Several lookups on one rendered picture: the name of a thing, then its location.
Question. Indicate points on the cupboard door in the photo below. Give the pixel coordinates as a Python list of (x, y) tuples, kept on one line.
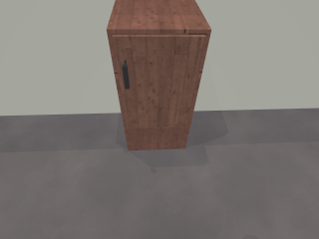
[(163, 72)]

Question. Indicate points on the handle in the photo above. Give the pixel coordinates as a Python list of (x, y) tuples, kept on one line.
[(126, 75)]

